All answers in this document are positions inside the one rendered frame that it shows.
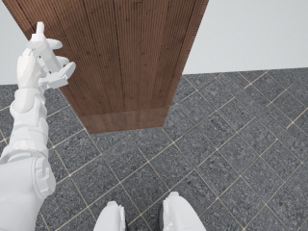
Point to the cupboard door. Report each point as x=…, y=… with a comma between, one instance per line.
x=128, y=53

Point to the left robot forearm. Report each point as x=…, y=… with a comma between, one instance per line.
x=29, y=136

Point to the robot right thigh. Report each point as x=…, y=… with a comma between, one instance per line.
x=179, y=212

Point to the right robot shin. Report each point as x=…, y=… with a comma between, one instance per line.
x=169, y=226

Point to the handle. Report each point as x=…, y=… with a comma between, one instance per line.
x=44, y=49

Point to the left robot hand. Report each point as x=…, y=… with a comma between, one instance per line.
x=29, y=69

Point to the robot left upper arm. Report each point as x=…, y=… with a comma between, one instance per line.
x=24, y=185

